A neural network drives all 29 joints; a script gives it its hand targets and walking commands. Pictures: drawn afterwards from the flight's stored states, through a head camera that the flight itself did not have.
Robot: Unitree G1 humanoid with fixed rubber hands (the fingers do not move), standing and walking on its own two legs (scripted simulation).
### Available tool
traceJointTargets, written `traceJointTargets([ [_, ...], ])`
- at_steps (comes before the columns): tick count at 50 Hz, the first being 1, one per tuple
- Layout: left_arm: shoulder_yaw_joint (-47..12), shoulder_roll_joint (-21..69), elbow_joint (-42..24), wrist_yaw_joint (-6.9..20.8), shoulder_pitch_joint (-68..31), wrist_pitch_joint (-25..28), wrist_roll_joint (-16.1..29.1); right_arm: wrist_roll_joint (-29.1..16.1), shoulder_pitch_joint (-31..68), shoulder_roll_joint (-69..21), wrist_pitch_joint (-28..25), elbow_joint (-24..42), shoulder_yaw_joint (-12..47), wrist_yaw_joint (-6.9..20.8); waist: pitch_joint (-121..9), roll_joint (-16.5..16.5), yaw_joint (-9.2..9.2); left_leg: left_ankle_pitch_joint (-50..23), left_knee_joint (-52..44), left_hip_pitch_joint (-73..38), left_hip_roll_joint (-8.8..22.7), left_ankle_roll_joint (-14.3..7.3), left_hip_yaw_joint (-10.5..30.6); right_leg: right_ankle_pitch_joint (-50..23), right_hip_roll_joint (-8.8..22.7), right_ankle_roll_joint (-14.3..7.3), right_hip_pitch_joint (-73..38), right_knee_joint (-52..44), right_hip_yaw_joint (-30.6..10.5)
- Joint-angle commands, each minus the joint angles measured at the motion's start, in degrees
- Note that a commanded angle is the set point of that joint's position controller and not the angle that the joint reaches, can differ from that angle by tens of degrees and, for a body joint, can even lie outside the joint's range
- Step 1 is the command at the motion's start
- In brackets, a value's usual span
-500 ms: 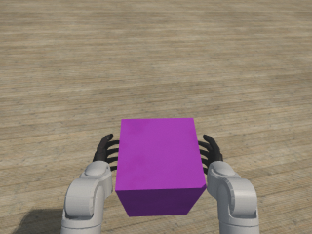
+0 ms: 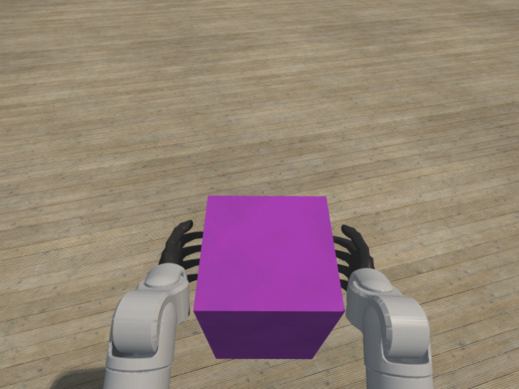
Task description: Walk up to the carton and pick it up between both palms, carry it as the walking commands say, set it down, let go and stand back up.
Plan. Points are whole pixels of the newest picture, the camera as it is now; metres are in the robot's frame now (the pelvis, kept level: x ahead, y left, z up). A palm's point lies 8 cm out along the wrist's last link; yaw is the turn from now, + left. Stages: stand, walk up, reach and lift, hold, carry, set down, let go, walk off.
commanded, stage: carry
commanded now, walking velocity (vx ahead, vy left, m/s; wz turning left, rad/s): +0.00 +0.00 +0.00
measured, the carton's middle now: (265, 285) +0.27 -0.02 +0.03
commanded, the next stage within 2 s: none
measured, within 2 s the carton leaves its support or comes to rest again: neither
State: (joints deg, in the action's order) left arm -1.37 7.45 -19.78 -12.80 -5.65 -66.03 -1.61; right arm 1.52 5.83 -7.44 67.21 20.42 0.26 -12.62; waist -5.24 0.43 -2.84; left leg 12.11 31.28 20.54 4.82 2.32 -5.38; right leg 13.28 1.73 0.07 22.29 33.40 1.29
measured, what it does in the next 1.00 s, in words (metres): shifts its weight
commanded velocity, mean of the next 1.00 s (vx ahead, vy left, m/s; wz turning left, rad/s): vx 0.11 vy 0.00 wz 0.00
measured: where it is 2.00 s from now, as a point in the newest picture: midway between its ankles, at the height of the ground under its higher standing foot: outside the picture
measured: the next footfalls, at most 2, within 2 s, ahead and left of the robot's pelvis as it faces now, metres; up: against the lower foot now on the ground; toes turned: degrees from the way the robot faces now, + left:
right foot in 1.52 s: +0.21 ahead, -0.10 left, +0.00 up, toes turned -10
left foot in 1.88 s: +0.43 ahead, +0.14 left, +0.00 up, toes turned +12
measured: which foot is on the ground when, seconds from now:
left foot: down 0.00-1.00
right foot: down 0.00-1.00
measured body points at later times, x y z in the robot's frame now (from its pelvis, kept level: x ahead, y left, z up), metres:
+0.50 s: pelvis -0.05 +0.03 +0.00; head -0.06 +0.04 +0.45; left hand +0.22 +0.16 +0.07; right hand +0.22 -0.10 +0.07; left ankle +0.03 +0.14 -0.73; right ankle -0.01 -0.10 -0.73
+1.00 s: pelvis -0.05 +0.04 +0.01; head -0.06 +0.03 +0.46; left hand +0.22 +0.17 +0.09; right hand +0.22 -0.09 +0.08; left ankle +0.03 +0.14 -0.73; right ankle -0.01 -0.10 -0.73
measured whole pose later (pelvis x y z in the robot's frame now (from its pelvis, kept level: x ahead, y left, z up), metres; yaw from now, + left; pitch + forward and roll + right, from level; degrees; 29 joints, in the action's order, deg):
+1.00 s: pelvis -0.05 +0.04 +0.01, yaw -1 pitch +4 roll +0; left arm -0.8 7.4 -21.3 -13.5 -5.4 -67.8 -1.3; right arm 2.2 6.9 -7.5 68.4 19.8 0.7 -11.8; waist -6.4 1.0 0.7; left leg 11.4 28.0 25.5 1.2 -1.0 -5.0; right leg 15.6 1.7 -0.6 23.0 30.4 0.6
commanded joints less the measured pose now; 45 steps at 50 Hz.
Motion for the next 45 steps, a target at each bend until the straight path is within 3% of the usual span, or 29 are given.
traceJointTargets([
  [1, -26.09, 54.25, -10.70, 7.87, -20.58, 1.30, 12.42, -16.76, 22.63, -56.47, -1.55, 6.43, 31.67, 9.98, -14.25, 0.11, 2.85, 5.46, -4.96, -4.81, 3.29, -0.75, 3.81, 0.43, 6.80, -3.33, -3.94, -10.84, -7.00],
  [2, -26.39, 54.31, -12.99, 7.96, -23.07, 1.93, 12.86, -17.40, 25.53, -57.35, -2.04, 8.66, 32.44, 9.96, -14.00, -2.94, 2.75, 3.02, -5.29, -5.97, 3.24, -0.36, 3.91, 0.17, 6.98, -3.23, -2.80, -10.96, -6.78],
  [3, -26.32, 54.15, -9.63, 7.97, -20.11, 1.26, 13.04, -16.03, 22.84, -54.54, -1.84, 8.53, 31.21, 9.46, -13.57, -2.28, 2.88, 3.98, -1.77, -6.38, 0.79, -0.32, 0.84, 3.11, 7.58, -3.24, -1.74, -13.80, -9.30],
  [4, -27.21, 55.84, -10.42, 8.38, -22.23, 1.10, 14.43, -15.70, 23.90, -56.30, -1.67, 8.07, 31.27, 9.22, -13.56, -5.03, 2.83, 6.21, -0.47, -5.89, 0.29, -0.39, 0.64, 8.15, 8.37, -3.32, -1.68, -16.21, -11.23],
  [7, -28.06, 55.95, -11.14, 8.92, -25.09, 0.86, 16.15, -14.28, 23.25, -56.15, -1.47, 7.25, 29.72, 8.75, -9.96, -7.32, 2.70, 7.27, 1.30, -4.67, -1.58, -0.49, 0.59, 17.26, 8.84, -3.93, 2.89, -20.28, -14.06],
  [8, -28.68, 54.95, -13.09, 8.80, -25.79, 0.65, 16.31, -14.20, 21.32, -56.75, -1.15, 5.29, 29.26, 8.79, -11.08, -5.27, 2.52, 5.85, 4.04, -5.75, -1.70, -0.54, -0.27, 16.31, 8.76, -3.78, 2.69, -19.33, -11.11],
  [9, -27.39, 55.60, -10.38, 9.05, -27.10, 0.22, 16.39, -13.66, 23.43, -57.37, -0.87, 3.93, 28.30, 8.23, -10.72, -9.66, 2.44, 5.39, 5.96, -6.76, -2.91, -1.20, -0.65, 19.25, 8.09, -3.91, 5.20, -20.25, -10.77],
  [11, -26.65, 55.64, -6.00, 9.06, -21.02, -0.63, 15.06, -14.41, 22.99, -55.48, -0.58, 5.24, 29.47, 8.44, -10.77, -8.73, 2.63, 5.87, 0.86, -8.59, -2.84, -2.01, -0.63, 18.35, 7.62, -4.25, 5.00, -18.76, -9.23],
  [13, -27.08, 54.61, -9.03, 8.88, -24.45, -0.46, 15.26, -14.04, 23.98, -55.61, -1.01, 5.40, 28.15, 8.14, -10.39, -8.06, 2.20, 6.98, 3.32, -9.38, -3.94, -2.02, -1.27, 20.27, 6.55, -3.41, 8.69, -17.16, -7.74],
  [14, -27.16, 54.96, -8.99, 9.09, -24.38, -0.14, 15.47, -14.78, 24.46, -56.40, -1.12, 5.74, 28.74, 8.58, -11.04, -5.98, 2.17, 5.61, -2.78, -8.04, -2.50, -2.58, 0.98, 17.67, 5.66, -3.20, 6.49, -13.83, -6.02],
  [16, -26.54, 55.51, -7.33, 8.74, -22.85, -0.50, 14.39, -15.55, 26.11, -56.39, -1.30, 7.07, 28.95, 8.49, -10.51, -2.11, 2.39, 12.14, -4.81, -4.45, -1.89, -3.48, 3.84, 20.75, 3.95, -2.89, 7.23, -12.51, -6.15],
  [17, -26.47, 55.03, -5.78, 8.30, -21.35, -0.59, 13.27, -15.41, 26.46, -55.54, -1.33, 7.07, 29.11, 8.54, -9.74, -1.13, 2.69, 14.91, -7.33, -2.43, 0.67, -3.98, 6.88, 17.36, 2.74, -2.17, 6.12, -10.06, -5.14],
  [19, -28.13, 56.22, -9.49, 7.99, -24.08, -0.11, 14.37, -15.35, 23.64, -55.89, -1.11, 5.28, 27.57, 8.93, -12.01, 10.79, 2.99, 23.88, -20.19, 4.42, 9.78, -5.24, 17.13, 5.45, -2.32, -1.15, -0.29, 7.01, 0.79],
  [22, -30.24, 60.68, -12.23, 8.54, -27.65, 1.17, 16.60, -16.87, 30.16, -58.24, -2.69, 11.34, 29.64, 9.25, -14.45, 8.24, 4.34, 18.15, -15.96, 5.19, 7.12, -4.50, 9.59, 0.23, -1.16, -3.13, -6.44, 4.52, 0.00],
  [24, -28.54, 58.08, -10.03, 8.09, -24.76, 0.72, 15.06, -15.82, 26.59, -56.68, -2.07, 8.09, 28.77, 9.22, -15.55, 6.15, 4.10, 15.05, -11.30, 4.92, 3.56, -3.70, 5.87, 0.56, -0.26, -3.54, -9.10, -1.43, -0.76],
  [25, -28.87, 55.36, -12.01, 7.94, -24.15, 0.86, 15.53, -14.70, 21.29, -55.57, -1.89, 5.79, 27.45, 8.86, -19.85, 1.05, 3.60, 8.67, -4.89, 1.84, 2.32, -3.14, 4.37, -1.22, 5.72, -4.20, -11.42, -10.33, -8.84],
  [26, -30.24, 57.53, -11.38, 8.10, -23.36, 0.89, 16.11, -13.83, 19.54, -55.18, -2.25, 7.02, 27.95, 8.70, -20.70, -2.00, 3.09, -1.00, -3.92, -1.22, 0.75, -2.44, 4.15, -5.95, 6.80, -4.17, -9.19, -9.34, -9.14],
  [28, -28.81, 57.75, -10.06, 8.57, -22.74, 1.30, 15.76, -15.22, 25.05, -56.24, -2.75, 9.55, 29.90, 8.80, -18.67, -4.42, 2.79, -1.21, -3.64, -7.47, -0.15, -3.24, 3.49, 1.03, 5.57, -3.47, -1.06, -10.70, -7.72],
  [30, -30.36, 59.76, -12.06, 8.97, -26.06, 1.45, 17.30, -14.15, 23.20, -57.42, -2.77, 7.28, 27.90, 8.48, -18.75, -1.75, 2.50, -5.55, -4.65, -8.81, 2.61, -3.75, 5.95, -2.72, 3.78, -1.82, 0.64, -8.33, -4.78],
  [31, -30.44, 58.73, -11.18, 8.98, -24.30, 1.17, 16.65, -13.87, 21.77, -56.44, -2.57, 7.60, 28.02, 8.51, -17.80, -0.38, 2.83, -3.04, -5.74, -5.68, 2.39, -4.28, 6.35, -1.47, 3.75, -2.13, -1.61, -8.18, -4.79],
  [32, -28.86, 56.99, -9.08, 8.79, -19.10, 0.81, 15.62, -14.25, 21.34, -54.73, -2.41, 8.26, 29.00, 8.27, -17.22, -2.11, 2.74, -3.17, -5.95, -7.19, 2.79, -3.52, 6.07, -1.62, 4.49, -1.95, -0.46, -8.52, -5.75],
  [34, -30.07, 57.12, -10.73, 8.57, -21.51, 0.55, 15.42, -14.70, 22.93, -55.04, -2.22, 9.44, 28.90, 8.40, -17.06, 2.73, 3.11, -0.08, -9.83, -4.95, 4.71, -4.38, 9.42, -2.81, 3.00, -1.81, -3.13, -5.46, -3.58],
  [35, -29.55, 56.82, -9.68, 8.58, -19.10, 0.56, 15.17, -14.37, 19.89, -53.99, -2.08, 8.84, 28.93, 8.45, -18.44, 0.61, 3.32, -1.29, -9.21, -3.31, 4.54, -3.94, 8.65, -4.53, 3.15, -1.53, -6.16, -5.48, -3.42],
  [36, -29.82, 57.69, -10.55, 8.51, -22.27, 0.79, 15.51, -14.70, 21.51, -55.57, -2.28, 8.23, 28.96, 8.57, -18.20, 1.67, 3.35, 0.21, -10.03, -3.80, 4.31, -4.00, 9.22, -1.89, 2.72, -1.85, -4.28, -4.88, -3.50],
  [39, -29.93, 57.12, -10.76, 8.50, -24.78, 0.49, 15.31, -14.55, 24.36, -53.94, -1.98, 8.49, 28.22, 8.84, -15.07, 4.65, 3.17, 10.61, -14.23, -1.32, 5.69, -4.30, 11.90, 2.28, 1.91, -1.79, -1.78, -4.05, -3.37],
  [40, -28.47, 55.77, -7.85, 8.44, -21.55, 0.37, 14.20, -14.23, 23.36, -52.81, -2.10, 7.82, 27.58, 8.88, -16.22, 4.81, 3.32, 10.23, -13.98, -3.08, 6.57, -4.64, 11.94, 0.01, 1.76, -2.02, -2.91, -4.71, -3.12],
  [42, -28.99, 57.03, -9.06, 8.26, -23.40, 0.48, 14.35, -14.68, 25.30, -53.87, -1.84, 9.18, 29.28, 8.66, -13.29, 1.71, 3.55, 20.03, -14.88, 1.20, 4.10, -2.96, 8.09, 10.18, 1.93, -2.06, -1.98, -7.32, -2.34],
  [44, -29.13, 56.63, -10.42, 8.54, -23.93, 0.42, 15.08, -15.02, 27.04, -54.77, -1.67, 9.59, 29.87, 8.77, -11.34, 4.59, 3.84, 27.65, -16.98, 3.90, 2.58, -2.62, 7.79, 20.97, 0.14, -2.44, -0.70, -4.03, -0.60],
  [45, -28.20, 56.27, -9.59, 8.38, -22.67, 0.33, 14.82, -14.29, 24.88, -54.66, -1.47, 8.04, 29.22, 8.30, -11.81, 4.35, 3.68, 24.57, -15.49, 1.85, 2.95, -2.92, 6.79, 15.91, -0.72, -2.43, -1.19, -3.83, 0.55],
])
